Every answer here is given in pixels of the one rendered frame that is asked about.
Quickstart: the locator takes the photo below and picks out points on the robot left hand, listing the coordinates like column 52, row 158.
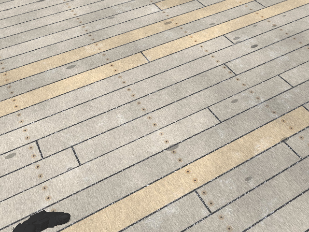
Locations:
column 42, row 220

